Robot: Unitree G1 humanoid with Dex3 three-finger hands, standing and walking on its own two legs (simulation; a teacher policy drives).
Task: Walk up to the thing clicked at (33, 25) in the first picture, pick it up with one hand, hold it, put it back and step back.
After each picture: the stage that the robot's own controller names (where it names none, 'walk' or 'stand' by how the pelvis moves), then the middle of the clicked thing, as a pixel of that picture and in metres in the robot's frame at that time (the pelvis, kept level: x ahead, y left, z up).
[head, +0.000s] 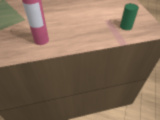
stand; (36, 17) +0.61 +0.22 +0.11
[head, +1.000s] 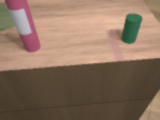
walk; (24, 24) +0.55 +0.27 +0.13
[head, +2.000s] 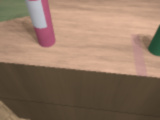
stand; (40, 16) +0.52 +0.19 +0.14
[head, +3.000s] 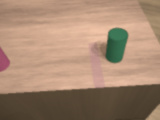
walk; out of the picture +0.43 +0.35 +0.13
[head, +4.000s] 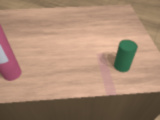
stand; (0, 51) +0.41 +0.31 +0.12
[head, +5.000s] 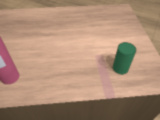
stand; out of the picture +0.40 +0.31 +0.10
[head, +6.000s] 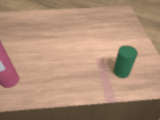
stand; out of the picture +0.39 +0.31 +0.10
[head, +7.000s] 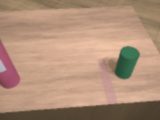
stand; out of the picture +0.38 +0.30 +0.10
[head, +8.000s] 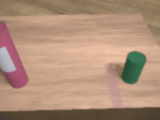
rise first; (8, 59) +0.39 +0.29 +0.11
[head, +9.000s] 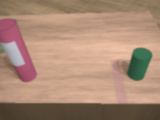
go down; (18, 54) +0.41 +0.29 +0.11
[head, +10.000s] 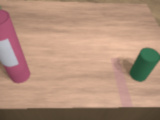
go down; (10, 52) +0.39 +0.25 +0.12
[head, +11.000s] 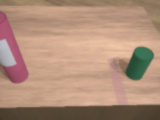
approach; (8, 52) +0.40 +0.26 +0.12
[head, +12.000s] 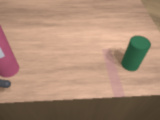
close; out of the picture +0.40 +0.28 +0.15
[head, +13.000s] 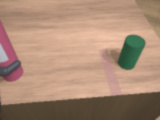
lift; out of the picture +0.39 +0.26 +0.15
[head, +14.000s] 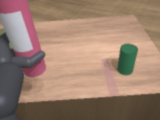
lift; (23, 36) +0.34 +0.17 +0.27
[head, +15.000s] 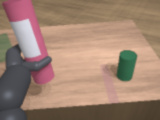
hold; (32, 44) +0.36 +0.17 +0.23
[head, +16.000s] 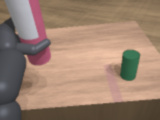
hold; (29, 23) +0.34 +0.15 +0.32
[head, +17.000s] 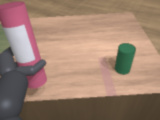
hold; (25, 49) +0.36 +0.19 +0.20
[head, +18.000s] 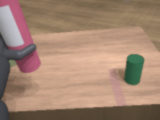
crouch; (15, 31) +0.34 +0.20 +0.30
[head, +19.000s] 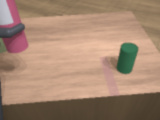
lower; (4, 11) +0.44 +0.23 +0.28
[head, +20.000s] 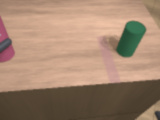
lower; out of the picture +0.46 +0.27 +0.16
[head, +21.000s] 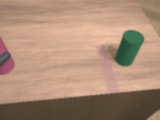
lower; out of the picture +0.41 +0.28 +0.15
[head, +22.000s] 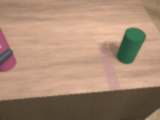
lower; out of the picture +0.42 +0.28 +0.15
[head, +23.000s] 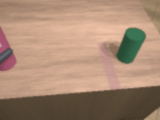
lower; out of the picture +0.43 +0.28 +0.16
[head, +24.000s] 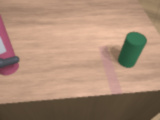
open; out of the picture +0.42 +0.26 +0.15
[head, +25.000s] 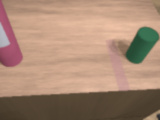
sink last; out of the picture +0.42 +0.25 +0.15
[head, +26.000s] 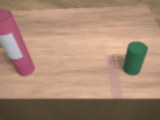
sink last; (15, 47) +0.43 +0.29 +0.13
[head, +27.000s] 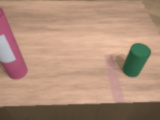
stand; (6, 48) +0.40 +0.27 +0.12
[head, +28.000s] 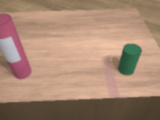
stand; (13, 50) +0.43 +0.28 +0.11
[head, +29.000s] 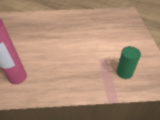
stand; (6, 55) +0.40 +0.28 +0.10
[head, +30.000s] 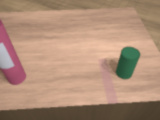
stand; (5, 56) +0.40 +0.29 +0.10
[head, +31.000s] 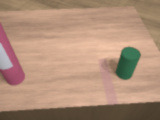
stand; (4, 56) +0.40 +0.29 +0.10
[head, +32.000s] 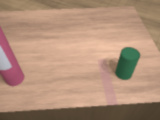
stand; (3, 57) +0.39 +0.29 +0.10
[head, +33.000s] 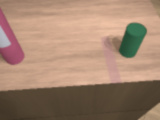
walk; (0, 33) +0.44 +0.28 +0.12
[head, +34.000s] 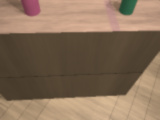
walk; out of the picture +0.67 +0.25 +0.13
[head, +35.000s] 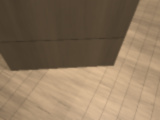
stand; out of the picture +0.99 +0.33 +0.12
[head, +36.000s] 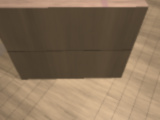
stand; out of the picture +1.01 +0.26 +0.12
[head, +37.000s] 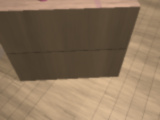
stand; out of the picture +1.04 +0.29 +0.10
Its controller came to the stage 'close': yes
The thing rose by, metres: 0.23
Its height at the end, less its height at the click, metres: +0.00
